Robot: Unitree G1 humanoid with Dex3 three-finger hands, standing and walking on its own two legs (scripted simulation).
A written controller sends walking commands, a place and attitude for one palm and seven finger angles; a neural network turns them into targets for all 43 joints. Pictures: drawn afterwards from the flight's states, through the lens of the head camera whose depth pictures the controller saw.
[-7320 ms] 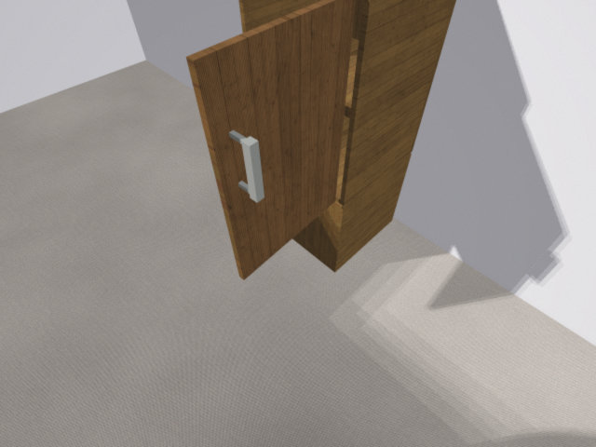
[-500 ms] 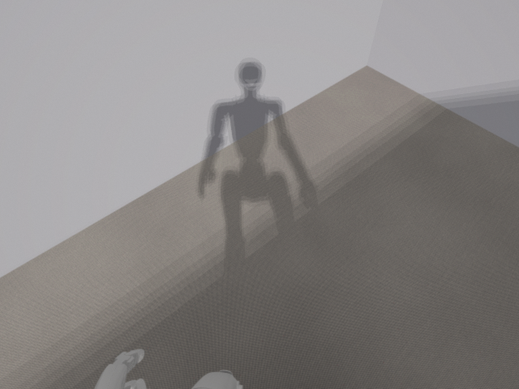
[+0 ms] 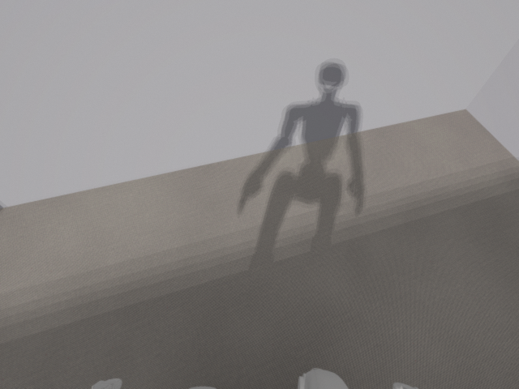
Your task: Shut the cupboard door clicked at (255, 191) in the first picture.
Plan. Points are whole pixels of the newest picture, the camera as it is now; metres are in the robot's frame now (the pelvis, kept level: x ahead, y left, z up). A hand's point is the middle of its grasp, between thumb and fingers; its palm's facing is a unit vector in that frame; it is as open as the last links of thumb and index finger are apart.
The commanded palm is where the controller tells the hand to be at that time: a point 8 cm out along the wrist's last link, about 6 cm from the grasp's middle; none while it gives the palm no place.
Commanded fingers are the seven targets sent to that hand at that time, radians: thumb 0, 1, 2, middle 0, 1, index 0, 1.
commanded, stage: walk to a spot facing it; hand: left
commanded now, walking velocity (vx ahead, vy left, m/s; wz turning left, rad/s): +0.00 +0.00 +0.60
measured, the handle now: out of the picture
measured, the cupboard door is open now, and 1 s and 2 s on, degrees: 93 93 93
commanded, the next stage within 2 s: none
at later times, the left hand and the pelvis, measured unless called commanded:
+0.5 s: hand out of the picture +0.02 +0.16 -0.17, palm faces +0.32 -0.92 -0.22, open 7.3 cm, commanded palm none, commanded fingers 0.00 0.90 0.90 -0.20 -0.30 -0.20 -0.30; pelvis +0.02 -0.04 +0.00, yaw +19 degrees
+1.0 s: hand out of the picture +0.07 +0.21 -0.15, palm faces +0.52 -0.82 -0.25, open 7.4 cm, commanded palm none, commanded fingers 0.00 0.90 0.90 -0.20 -0.30 -0.20 -0.30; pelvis +0.07 -0.03 +0.00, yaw +34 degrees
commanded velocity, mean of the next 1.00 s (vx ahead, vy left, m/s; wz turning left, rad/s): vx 0.06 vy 0.00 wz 0.60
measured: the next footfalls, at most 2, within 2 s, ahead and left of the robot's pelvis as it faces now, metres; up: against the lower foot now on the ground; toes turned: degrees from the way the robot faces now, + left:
right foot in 0.18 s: +0.05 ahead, -0.16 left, +0.00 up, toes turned +4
left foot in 0.56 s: +0.03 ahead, +0.08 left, +0.00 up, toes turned +27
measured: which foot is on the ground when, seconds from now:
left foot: down 0.00-0.18, up 0.20-0.54, down 0.56-1.00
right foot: up 0.00-0.16, down 0.18-0.56, up 0.58-1.00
